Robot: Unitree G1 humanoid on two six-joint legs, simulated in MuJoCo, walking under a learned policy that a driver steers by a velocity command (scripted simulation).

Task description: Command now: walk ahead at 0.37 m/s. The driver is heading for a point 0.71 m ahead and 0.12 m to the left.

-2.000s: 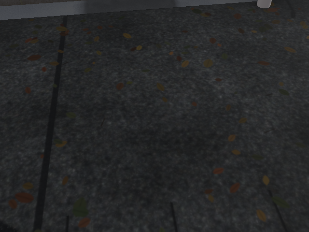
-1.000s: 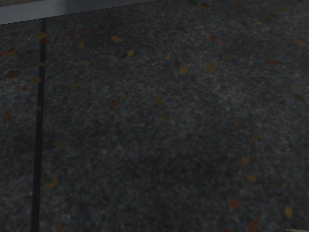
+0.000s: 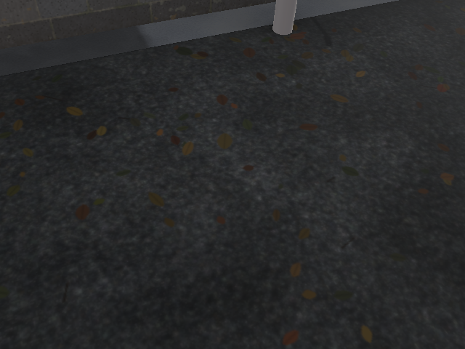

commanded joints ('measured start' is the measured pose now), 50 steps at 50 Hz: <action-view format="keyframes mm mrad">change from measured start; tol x32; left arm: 1 -155 100 21 -137 -17 -61 -5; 50 -240 120 20 -40 53 1 1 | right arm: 1 113 -136 -25 -41 -8 -16 -7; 50 37 -271 -76 -233 -34 100 -32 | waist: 1 -57 163 103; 18 -74 134 137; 24 61 -227 -520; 32 -63 -61 -43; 50 -71 279 -237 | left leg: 1 335 357 -624 -424 -283 209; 8 316 214 -228 -450 404 128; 17 338 243 -139 -450 478 120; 21 413 218 -98 -130 1090 61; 22 262 177 -93 79 1052 21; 24 -294 -91 -221 737 -365 -60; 25 -305 -24 -274 778 -290 -67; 45 -194 91 -10 60 34 -65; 50 360 415 -574 -198 960 342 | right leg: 1 -597 -60 28 326 62 -32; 19 -324 -16 -116 -356 460 -52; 22 223 0 -103 -397 624 -141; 24 853 -504 561 -353 1061 -394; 31 3 -275 -23 -633 888 -246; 43 197 -337 -148 -589 601 -215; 48 109 -213 -262 -169 500 -27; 50 -341 1 -78 332 -232 82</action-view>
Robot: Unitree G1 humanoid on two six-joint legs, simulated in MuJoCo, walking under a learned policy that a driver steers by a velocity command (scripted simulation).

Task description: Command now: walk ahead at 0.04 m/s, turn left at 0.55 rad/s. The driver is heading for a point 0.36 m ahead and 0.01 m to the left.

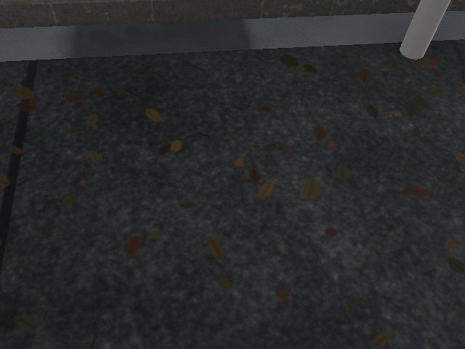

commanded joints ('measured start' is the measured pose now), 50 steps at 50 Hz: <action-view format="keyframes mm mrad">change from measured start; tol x16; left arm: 1 -49 99 21 -104 -9 -18 -9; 16 -26 73 16 -93 -19 -48 -35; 22 253 222 55 -9 26 -94 -39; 41 284 85 -11 -11 6 -68 -5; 42 464 -14 -49 9 12 -74 -14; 50 307 17 -26 19 3 6 21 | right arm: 1 148 -221 -61 -59 -20 -41 -4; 35 -201 -8 20 -130 20 -121 36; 43 209 -150 -27 -24 -18 -89 18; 50 -104 -57 8 17 -28 -98 23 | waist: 1 -67 175 -288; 18 20 175 -112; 22 72 -190 28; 37 89 -133 -4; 40 -55 -92 -156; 42 -27 316 -500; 43 -72 208 -529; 46 2 87 -212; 50 73 154 -174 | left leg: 1 463 334 -455 -186 816 328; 8 284 182 -325 -211 575 208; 12 189 146 -400 -303 -145 200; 18 32 108 -435 -260 -389 150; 22 -495 -85 -202 417 -343 -3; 29 -429 36 -58 360 93 -54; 39 82 -64 18 -135 261 23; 40 259 -43 10 -163 385 53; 42 809 449 -523 -76 962 325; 50 67 173 -136 -300 566 206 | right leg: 1 -361 67 219 499 -201 16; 19 178 74 179 -325 163 -74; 22 270 -356 904 -619 -335 -346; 30 271 -124 367 -624 272 -221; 39 281 -111 256 -347 907 -137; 40 222 -70 225 -212 917 -105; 41 29 -12 198 51 581 -59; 42 -216 111 216 397 -220 3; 44 -282 43 280 506 -179 10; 50 30 0 209 104 23 47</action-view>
